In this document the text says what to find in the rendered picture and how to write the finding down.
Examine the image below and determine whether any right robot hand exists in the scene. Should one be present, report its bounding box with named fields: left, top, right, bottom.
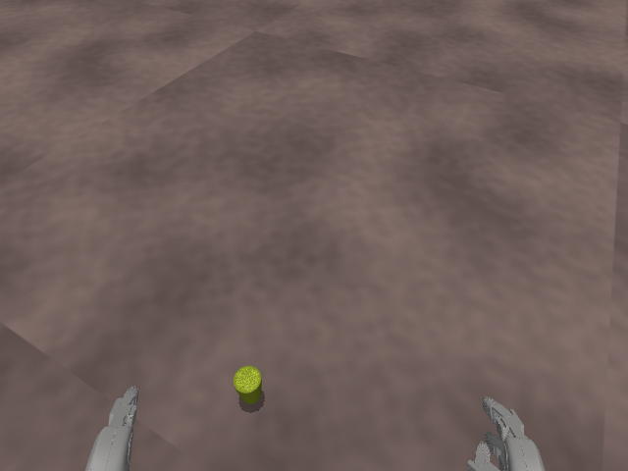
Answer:
left=468, top=396, right=545, bottom=471

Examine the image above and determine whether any cup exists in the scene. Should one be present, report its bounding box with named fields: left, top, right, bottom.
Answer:
left=234, top=366, right=262, bottom=404

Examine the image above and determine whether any left robot hand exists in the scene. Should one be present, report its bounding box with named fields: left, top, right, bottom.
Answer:
left=85, top=386, right=138, bottom=471

